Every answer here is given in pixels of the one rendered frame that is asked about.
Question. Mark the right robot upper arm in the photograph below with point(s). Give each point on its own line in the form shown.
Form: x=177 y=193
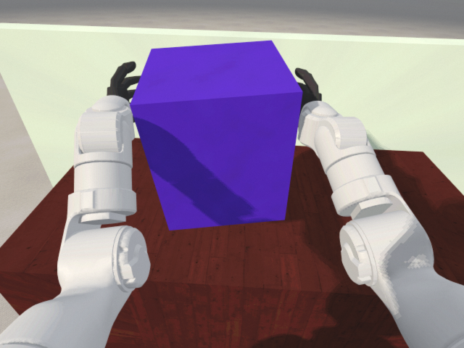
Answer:
x=390 y=253

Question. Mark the carton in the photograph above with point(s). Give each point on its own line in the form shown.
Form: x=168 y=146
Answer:
x=218 y=124

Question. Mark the pedestal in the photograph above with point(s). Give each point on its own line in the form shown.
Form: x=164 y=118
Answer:
x=275 y=284

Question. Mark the left robot forearm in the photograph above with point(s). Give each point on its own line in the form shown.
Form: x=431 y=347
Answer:
x=103 y=161

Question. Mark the right robot forearm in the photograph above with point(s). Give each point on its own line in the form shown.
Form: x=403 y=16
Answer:
x=360 y=187

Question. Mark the left robot hand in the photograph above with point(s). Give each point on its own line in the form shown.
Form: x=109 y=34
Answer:
x=119 y=84

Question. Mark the right robot hand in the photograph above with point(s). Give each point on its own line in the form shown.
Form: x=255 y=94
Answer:
x=310 y=90

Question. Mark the left robot upper arm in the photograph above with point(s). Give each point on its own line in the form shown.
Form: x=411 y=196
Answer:
x=98 y=270

